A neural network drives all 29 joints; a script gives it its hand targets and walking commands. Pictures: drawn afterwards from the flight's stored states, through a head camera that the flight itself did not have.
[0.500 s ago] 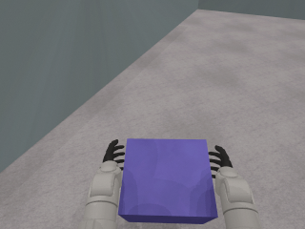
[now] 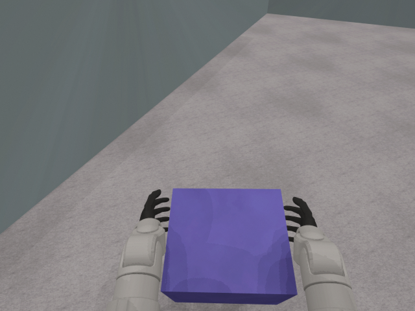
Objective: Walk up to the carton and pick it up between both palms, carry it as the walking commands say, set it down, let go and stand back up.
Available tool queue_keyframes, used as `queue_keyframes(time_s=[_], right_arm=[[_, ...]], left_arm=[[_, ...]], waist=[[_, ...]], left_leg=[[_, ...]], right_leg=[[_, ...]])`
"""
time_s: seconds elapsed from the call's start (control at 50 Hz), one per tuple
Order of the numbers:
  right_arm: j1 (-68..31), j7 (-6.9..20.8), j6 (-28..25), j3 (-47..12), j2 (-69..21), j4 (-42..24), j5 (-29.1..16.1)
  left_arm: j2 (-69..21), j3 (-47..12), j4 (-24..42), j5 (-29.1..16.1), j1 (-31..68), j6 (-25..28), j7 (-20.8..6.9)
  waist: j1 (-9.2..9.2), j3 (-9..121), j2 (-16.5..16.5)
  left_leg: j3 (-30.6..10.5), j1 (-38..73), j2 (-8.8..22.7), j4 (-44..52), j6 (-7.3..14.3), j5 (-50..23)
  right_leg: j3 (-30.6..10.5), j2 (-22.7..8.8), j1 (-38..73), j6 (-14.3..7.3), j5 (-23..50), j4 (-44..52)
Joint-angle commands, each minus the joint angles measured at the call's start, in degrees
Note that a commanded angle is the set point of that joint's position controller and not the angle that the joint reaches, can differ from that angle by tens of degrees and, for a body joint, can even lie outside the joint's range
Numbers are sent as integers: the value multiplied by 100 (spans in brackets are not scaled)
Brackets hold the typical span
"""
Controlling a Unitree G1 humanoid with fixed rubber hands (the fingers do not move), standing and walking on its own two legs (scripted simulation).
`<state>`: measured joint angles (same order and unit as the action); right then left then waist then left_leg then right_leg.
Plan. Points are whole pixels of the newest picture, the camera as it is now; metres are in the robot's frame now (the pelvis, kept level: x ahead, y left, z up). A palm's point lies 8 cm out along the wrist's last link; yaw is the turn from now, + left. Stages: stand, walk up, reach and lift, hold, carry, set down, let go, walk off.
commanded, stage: carry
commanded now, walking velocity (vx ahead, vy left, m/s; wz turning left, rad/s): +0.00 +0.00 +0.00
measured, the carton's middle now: (226, 247) +0.29 +0.00 -0.06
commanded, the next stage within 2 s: hold in 0.72 s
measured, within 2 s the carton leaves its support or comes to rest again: neither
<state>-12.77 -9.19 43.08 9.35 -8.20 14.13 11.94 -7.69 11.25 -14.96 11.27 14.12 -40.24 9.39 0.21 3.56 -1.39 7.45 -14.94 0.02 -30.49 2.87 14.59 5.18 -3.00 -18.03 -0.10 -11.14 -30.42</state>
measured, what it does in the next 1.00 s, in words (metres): stands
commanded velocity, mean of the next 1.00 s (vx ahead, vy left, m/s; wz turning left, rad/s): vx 0.00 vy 0.00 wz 0.00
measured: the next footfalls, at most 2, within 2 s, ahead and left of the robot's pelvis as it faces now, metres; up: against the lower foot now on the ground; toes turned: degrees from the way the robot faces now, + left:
none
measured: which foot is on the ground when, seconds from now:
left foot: down 0.00-1.00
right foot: down 0.00-1.00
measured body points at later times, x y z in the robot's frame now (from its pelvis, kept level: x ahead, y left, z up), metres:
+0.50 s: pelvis -0.01 +0.01 +0.00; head -0.04 +0.02 +0.45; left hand +0.29 +0.17 +0.03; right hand +0.28 -0.15 +0.03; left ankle +0.02 +0.09 -0.73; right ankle +0.06 -0.12 -0.73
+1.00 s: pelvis -0.02 -0.01 +0.01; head -0.07 +0.00 +0.45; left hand +0.29 +0.16 +0.04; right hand +0.29 -0.16 +0.04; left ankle +0.02 +0.09 -0.73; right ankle +0.06 -0.13 -0.73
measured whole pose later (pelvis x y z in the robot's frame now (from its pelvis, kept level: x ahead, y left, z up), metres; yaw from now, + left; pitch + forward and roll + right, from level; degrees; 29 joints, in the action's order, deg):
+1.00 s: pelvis -0.02 -0.01 +0.01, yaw +9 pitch -6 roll -1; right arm -15.3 -6.9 39.7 17.7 -8.7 19.1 13.7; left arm -9.0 12.7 -25.7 11.5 20.1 -35.3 10.8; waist 4.4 1.8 -1.5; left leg -1.1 -10.3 -2.7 -26.3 2.5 10.0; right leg -0.1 0.1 -9.5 0.4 -8.8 -24.1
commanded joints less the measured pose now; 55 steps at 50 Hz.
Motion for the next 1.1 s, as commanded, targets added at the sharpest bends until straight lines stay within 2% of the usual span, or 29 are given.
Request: queue_keyframes(time_s=[0.0, 0.02, 0.06, 0.1, 0.16, 0.18, 0.24, 0.32, 0.38, 0.42, 0.46, 0.48, 0.52, 0.56, 0.62, 0.7, 0.72, 0.74, 0.78, 0.8, 0.84, 0.88, 0.9, 0.92, 0.96, 0.98, 1.02, 1.06, 1.08], right_arm=[[-3910, 2521, -469, -3711, -5612, -921, -1806], [-4090, 2521, -488, -3873, -5617, -1274, -1902], [-3948, 2527, -460, -3828, -5582, -1094, -1875], [-3895, 2524, -462, -3776, -5578, -1102, -1829], [-4135, 2509, -466, -3852, -5524, -1315, -1887], [-3846, 2507, -425, -3760, -5590, -924, -1793], [-4078, 2514, -457, -3742, -5476, -1186, -1836], [-4011, 2469, -408, -3883, -5505, -1311, -1887], [-3943, 2494, -428, -3862, -5488, -1359, -1902], [-3851, 2479, -379, -3888, -5467, -1377, -1966], [-3700, 2478, -392, -3763, -5444, -1233, -1882], [-3771, 2471, -379, -3775, -5440, -1200, -1858], [-3834, 2468, -383, -3733, -5417, -1228, -1860], [-3946, 2438, -383, -3871, -5454, -1498, -1933], [-3739, 2424, -350, -3790, -5372, -1376, -1856], [-3703, 2421, -313, -3770, -5398, -1301, -1865], [-3824, 2455, -574, -3439, -5667, -1025, -1822], [-4135, 2501, -759, -3433, -5346, -1329, -1749], [-3851, 2572, -826, -3545, -5228, -1387, -1739], [-3898, 2577, -850, -3214, -5099, -1252, -1668], [-3667, 2579, -783, -2947, -4891, -1051, -1616], [-3904, 2561, -754, -2871, -4968, -902, -1654], [-4088, 2613, -740, -2788, -4971, -741, -1591], [-4213, 2653, -758, -2753, -5033, -602, -1591], [-4814, 2698, -733, -2595, -5154, -274, -1507], [-5049, 2756, -778, -2694, -5236, 1, -1530], [-5080, 2804, -832, -2550, -5326, 426, -1462], [-5274, 2739, -889, -2542, -5460, 444, -1452], [-5326, 2731, -939, -2387, -5475, 565, -1425]], left_arm=[[-5780, -3778, 517, -1715, 3618, 168, -2550], [-5839, -3872, 737, -1783, 3654, 186, -2549], [-5760, -3772, 572, -1692, 3449, 160, -2547], [-5809, -3862, 691, -1726, 3601, 164, -2535], [-5735, -3731, 576, -1649, 3446, 133, -2523], [-5682, -3717, 591, -1671, 3534, 142, -2537], [-5769, -3788, 575, -1678, 3576, 111, -2508], [-5755, -3707, 488, -1641, 3222, 71, -2507], [-5770, -3789, 714, -1657, 3396, 81, -2478], [-5707, -3852, 959, -1749, 3475, 73, -2475], [-5683, -3875, 838, -1744, 3387, 59, -2470], [-5659, -3819, 790, -1719, 3394, 50, -2484], [-5630, -3802, 726, -1712, 3366, 29, -2469], [-5678, -3837, 869, -1736, 3316, 28, -2476], [-5645, -3827, 819, -1729, 3291, 6, -2458], [-5601, -3770, 799, -1723, 3218, -18, -2459], [-5595, -3761, 540, -2028, 3612, 332, -2531], [-5582, -3647, 577, -1859, 3619, 521, -2508], [-5783, -3669, 619, -1774, 3408, 583, -2473], [-5830, -3741, 423, -1814, 3684, 597, -2532], [-5933, -3724, 118, -1717, 3738, 599, -2556], [-5936, -3622, -286, -1623, 3702, 589, -2687], [-6016, -3527, -427, -1600, 3966, 622, -2730], [-6037, -3501, -384, -1610, 4237, 645, -2757], [-6003, -3107, -893, -1408, 4485, 716, -2812], [-5933, -2774, -1220, -1281, 4501, 748, -2812], [-6045, -2667, -1290, -1304, 4885, 801, -2873], [-5982, -2475, -1668, -1247, 4774, 819, -2980], [-5808, -2257, -1946, -1053, 4699, 834, -3020]], waist=[[22, 1900, 213], [17, 1991, 43], [8, 2045, 116], [18, 2069, 226], [4, 1904, 23], [12, 1804, 6], [-14, 1886, 318], [-5, 2161, -83], [-23, 2097, 284], [-16, 2196, 124], [-24, 1925, 384], [-19, 2019, 133], [-29, 1830, 290], [-23, 2137, -20], [-25, 2054, 106], [-39, 1912, 158], [-71, 1767, 227], [-129, 2355, 598], [-14, 2650, 343], [341, 2595, 318], [652, 2527, 136], [647, 2075, 254], [743, 2024, 103], [731, 1915, 281], [567, 1647, 12], [287, 1532, 160], [411, 1663, 165], [325, 1510, -92], [208, 1405, 238]], left_leg=[[-941, 487, 909, 692, 20, -600], [-861, 557, 844, 584, -12, -596], [-770, 554, 788, 516, -94, -651], [-806, 623, 814, 557, -67, -753], [-897, 498, 838, 709, -28, -368], [-848, 382, 813, 715, -53, -204], [-910, 355, 861, 783, -51, -259], [-848, 492, 820, 604, -34, -400], [-901, 488, 878, 694, -33, -578], [-875, 511, 894, 621, -38, -600], [-935, 472, 916, 809, -14, -321], [-924, 489, 903, 781, 10, -296], [-957, 316, 890, 945, 10, 37], [-880, 498, 892, 706, 8, -322], [-751, 558, 801, 584, -69, -638], [-790, 339, 791, 756, -53, 58], [-1495, 438, -115, 790, -132, -877], [-1740, 604, 5, 872, -236, -1753], [-1748, 1358, 19, 708, -409, -3073], [-1719, 1373, -33, 659, -388, -2770], [-1817, 1768, 58, 646, -445, -2917], [-1693, 1297, -53, 847, -378, -1724], [-1738, 1326, -58, 891, -375, -1413], [-1749, 1107, 4, 974, -386, -972], [-1649, 732, -80, 1075, -317, -120], [-1591, 582, -109, 1189, -298, 265], [-1596, 843, -142, 1215, -323, 265], [-1430, 996, -278, 1112, -325, 104], [-1384, 824, -292, 1178, -310, 256]], right_leg=[[-576, -498, 471, -10, 212, 418], [-577, -546, 483, -23, 304, 543], [-613, -641, 630, -69, 676, 533], [-635, -603, 545, -61, 604, 466], [-588, -558, 405, -29, 228, 530], [-520, -484, 431, -39, 144, 569], [-550, -458, 433, -24, 140, 503], [-610, -589, 625, -58, 433, 559], [-604, -580, 544, -63, 416, 468], [-582, -554, 604, -50, 347, 498], [-589, -505, 409, -68, 166, 484], [-551, -480, 443, -54, 158, 516], [-547, -451, 372, -45, 21, 515], [-564, -486, 581, -47, 339, 544], [-603, -560, 455, -70, 608, 550], [-579, -490, 417, -55, 222, 622], [-830, 783, 1492, -202, 972, 368], [-904, 843, 1547, -238, 1121, 324], [-988, 848, 1256, -252, 1283, 533], [-1045, 785, 1159, -314, 1209, 623], [-1058, 742, 818, -275, 1112, 757], [-1008, 714, 1153, -265, 788, 832], [-999, 696, 1114, -249, 655, 882], [-984, 666, 1205, -229, 447, 789], [-988, 677, 1440, -192, 46, 925], [-952, 687, 1602, -146, -163, 923], [-942, 661, 1645, -150, -281, 1065], [-973, 595, 1592, -117, -486, 1282], [-1024, 558, 1679, -99, -541, 1311]])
